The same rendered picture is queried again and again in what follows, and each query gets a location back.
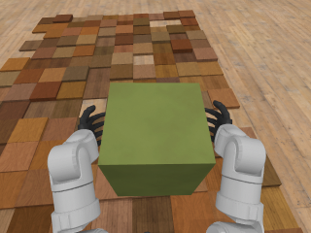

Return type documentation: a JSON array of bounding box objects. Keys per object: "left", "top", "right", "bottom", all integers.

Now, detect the right robot hand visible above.
[{"left": 204, "top": 100, "right": 232, "bottom": 144}]

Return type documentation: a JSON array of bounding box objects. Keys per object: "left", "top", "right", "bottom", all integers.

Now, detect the left robot hand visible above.
[{"left": 78, "top": 105, "right": 106, "bottom": 147}]

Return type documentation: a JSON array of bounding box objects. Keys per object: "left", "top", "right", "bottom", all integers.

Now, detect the robot right forearm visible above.
[{"left": 214, "top": 123, "right": 266, "bottom": 233}]

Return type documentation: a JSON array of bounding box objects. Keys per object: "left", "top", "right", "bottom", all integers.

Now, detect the robot right upper arm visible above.
[{"left": 206, "top": 221, "right": 259, "bottom": 233}]

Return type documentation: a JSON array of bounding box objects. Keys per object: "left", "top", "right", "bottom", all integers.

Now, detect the carton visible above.
[{"left": 97, "top": 83, "right": 216, "bottom": 197}]

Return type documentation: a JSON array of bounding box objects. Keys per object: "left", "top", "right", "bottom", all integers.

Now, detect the robot left forearm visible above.
[{"left": 47, "top": 129, "right": 101, "bottom": 233}]

